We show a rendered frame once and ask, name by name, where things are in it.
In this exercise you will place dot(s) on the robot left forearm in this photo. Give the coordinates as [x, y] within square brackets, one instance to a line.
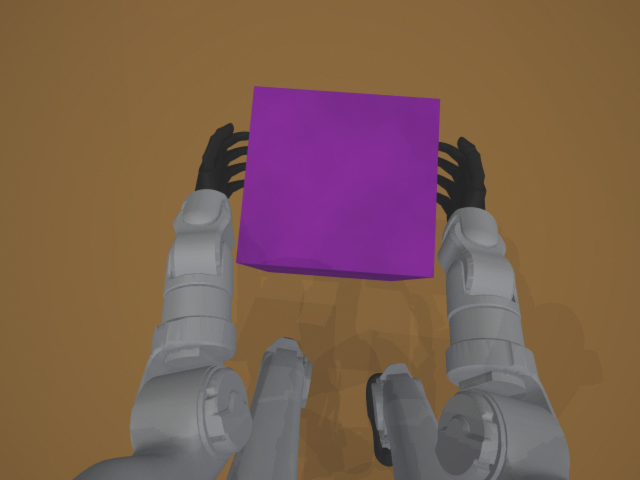
[196, 329]

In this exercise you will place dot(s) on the robot right hand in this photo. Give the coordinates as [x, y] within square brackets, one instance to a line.
[468, 189]

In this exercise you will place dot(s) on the right robot foot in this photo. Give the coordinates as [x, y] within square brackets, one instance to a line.
[383, 455]

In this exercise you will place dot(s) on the robot left hand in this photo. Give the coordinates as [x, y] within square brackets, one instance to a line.
[214, 172]

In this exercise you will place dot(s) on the robot right forearm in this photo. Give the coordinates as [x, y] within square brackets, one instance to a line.
[487, 349]

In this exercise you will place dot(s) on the left robot thigh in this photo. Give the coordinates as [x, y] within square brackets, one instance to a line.
[271, 452]

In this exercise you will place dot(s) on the right robot upper arm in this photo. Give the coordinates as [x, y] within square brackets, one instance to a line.
[487, 436]

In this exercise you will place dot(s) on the left robot upper arm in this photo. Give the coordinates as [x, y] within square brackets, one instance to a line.
[185, 426]

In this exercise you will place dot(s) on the carton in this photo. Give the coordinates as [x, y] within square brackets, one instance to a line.
[340, 184]

